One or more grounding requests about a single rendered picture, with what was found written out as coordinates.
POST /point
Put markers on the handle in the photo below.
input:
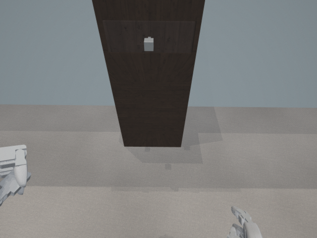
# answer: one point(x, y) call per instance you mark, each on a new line
point(149, 44)

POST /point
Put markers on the cabinet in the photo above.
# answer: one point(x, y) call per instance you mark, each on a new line
point(150, 90)

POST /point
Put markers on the left robot hand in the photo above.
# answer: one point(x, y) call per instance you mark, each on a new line
point(14, 170)

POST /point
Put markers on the right robot hand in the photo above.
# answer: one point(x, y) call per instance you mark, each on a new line
point(249, 230)

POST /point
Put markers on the drawer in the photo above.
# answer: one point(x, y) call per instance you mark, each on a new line
point(129, 35)

